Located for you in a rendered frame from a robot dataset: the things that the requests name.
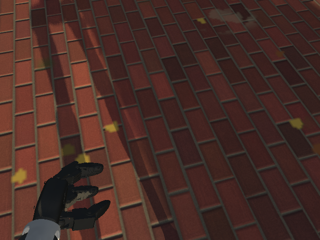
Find robot left forearm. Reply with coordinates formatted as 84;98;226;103
18;219;61;240

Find robot left hand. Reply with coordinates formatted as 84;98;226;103
33;161;111;231

